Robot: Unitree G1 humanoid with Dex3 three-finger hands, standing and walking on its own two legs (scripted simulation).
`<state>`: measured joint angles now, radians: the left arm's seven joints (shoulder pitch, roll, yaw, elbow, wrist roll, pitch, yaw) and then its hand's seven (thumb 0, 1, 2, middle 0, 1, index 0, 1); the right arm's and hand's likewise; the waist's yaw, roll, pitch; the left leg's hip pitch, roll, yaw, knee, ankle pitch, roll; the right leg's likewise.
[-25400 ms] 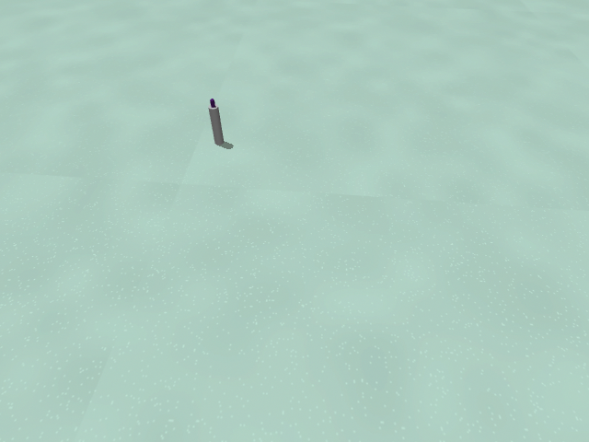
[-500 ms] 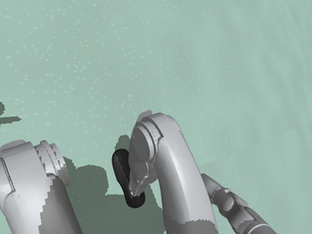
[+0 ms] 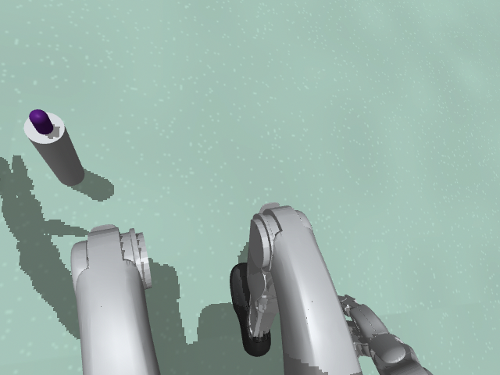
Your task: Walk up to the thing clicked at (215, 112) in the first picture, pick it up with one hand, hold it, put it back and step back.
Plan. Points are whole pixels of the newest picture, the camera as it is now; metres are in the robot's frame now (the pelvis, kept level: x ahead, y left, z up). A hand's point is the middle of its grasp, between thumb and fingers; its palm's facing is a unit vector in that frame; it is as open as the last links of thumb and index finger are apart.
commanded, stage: home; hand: left
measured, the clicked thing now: (58, 151) +0.48 +0.26 -0.20
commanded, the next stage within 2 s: none
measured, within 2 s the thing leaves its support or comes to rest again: neither
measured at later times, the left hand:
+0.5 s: hand out of the picture +0.32 +0.31 +0.09, palm faces +0.23 -0.86 -0.46, open 17.2 cm
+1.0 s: hand out of the picture +0.25 +0.22 +0.29, palm faces +0.26 -0.91 -0.33, open 17.6 cm
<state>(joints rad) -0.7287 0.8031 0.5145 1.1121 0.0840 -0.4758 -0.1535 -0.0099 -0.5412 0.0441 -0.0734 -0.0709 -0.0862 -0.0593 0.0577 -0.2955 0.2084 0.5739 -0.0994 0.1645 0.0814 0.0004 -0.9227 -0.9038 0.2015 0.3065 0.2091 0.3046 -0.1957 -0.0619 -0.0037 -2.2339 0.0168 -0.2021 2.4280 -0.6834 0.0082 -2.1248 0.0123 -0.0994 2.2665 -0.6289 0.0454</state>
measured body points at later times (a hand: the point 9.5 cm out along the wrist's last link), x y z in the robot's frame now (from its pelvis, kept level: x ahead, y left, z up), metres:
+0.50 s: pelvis +0.03 -0.02 +0.18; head +0.20 +0.04 +0.59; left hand +0.31 +0.36 +0.12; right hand +0.22 -0.24 +0.06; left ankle +0.08 +0.12 -0.30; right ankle +0.13 -0.14 -0.30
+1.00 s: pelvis +0.08 -0.01 +0.36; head +0.12 +0.01 +0.81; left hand +0.23 +0.27 +0.31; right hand +0.26 -0.23 +0.28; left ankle +0.08 +0.12 -0.30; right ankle +0.13 -0.14 -0.30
